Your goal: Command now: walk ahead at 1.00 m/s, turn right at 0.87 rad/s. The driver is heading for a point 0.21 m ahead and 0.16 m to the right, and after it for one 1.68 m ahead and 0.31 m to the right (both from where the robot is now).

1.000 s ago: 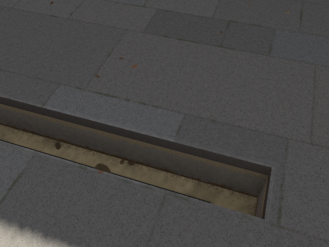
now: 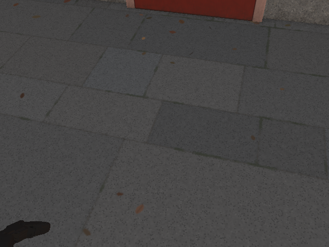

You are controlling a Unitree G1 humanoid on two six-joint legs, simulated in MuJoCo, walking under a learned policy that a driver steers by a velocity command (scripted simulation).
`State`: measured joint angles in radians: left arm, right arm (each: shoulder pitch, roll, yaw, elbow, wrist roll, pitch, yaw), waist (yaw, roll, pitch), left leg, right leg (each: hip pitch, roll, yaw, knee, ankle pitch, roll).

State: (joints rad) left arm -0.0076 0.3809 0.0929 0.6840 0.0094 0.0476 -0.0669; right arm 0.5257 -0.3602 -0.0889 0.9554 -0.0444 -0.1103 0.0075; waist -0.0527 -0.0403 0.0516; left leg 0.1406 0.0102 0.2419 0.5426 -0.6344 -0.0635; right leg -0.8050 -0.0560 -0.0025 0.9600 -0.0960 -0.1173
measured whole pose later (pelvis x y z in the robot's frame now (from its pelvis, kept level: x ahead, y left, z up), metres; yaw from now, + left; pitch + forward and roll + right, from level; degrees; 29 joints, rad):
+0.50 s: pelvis +0.59 -0.05 +0.03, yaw -28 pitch +2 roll -1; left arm 0.46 0.36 0.10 0.88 0.01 -0.09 -0.02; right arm -0.05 -0.29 0.03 0.52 -0.02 -0.09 0.02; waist 0.12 0.00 0.02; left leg -0.56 0.06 -0.08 0.54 -0.04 -0.02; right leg 0.15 0.16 0.33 0.46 -0.47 -0.14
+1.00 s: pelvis +1.02 -0.26 +0.04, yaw -27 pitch +2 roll +0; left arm 0.10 0.25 -0.01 0.69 0.06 -0.07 0.00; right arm 0.47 -0.27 -0.03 0.87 0.00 -0.05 0.02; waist -0.09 0.01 0.02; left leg -0.29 0.01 -0.03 1.21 -0.32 0.09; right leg -0.38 0.01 -0.08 0.61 -0.25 -0.05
